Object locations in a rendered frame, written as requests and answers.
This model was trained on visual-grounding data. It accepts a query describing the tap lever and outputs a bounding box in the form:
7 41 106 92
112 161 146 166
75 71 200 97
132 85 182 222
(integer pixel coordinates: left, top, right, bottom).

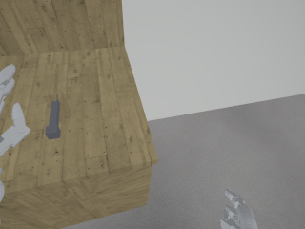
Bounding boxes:
45 95 61 140

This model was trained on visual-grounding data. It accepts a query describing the counter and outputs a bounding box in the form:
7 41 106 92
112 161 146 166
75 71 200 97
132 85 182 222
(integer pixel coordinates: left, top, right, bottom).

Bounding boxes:
0 0 158 229

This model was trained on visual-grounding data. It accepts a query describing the right robot hand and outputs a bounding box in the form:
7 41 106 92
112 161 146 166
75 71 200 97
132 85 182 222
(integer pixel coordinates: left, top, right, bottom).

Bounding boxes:
220 189 258 229

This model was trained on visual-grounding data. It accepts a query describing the left robot hand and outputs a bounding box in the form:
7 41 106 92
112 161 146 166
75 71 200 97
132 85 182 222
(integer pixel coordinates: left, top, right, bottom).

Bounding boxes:
0 64 31 156

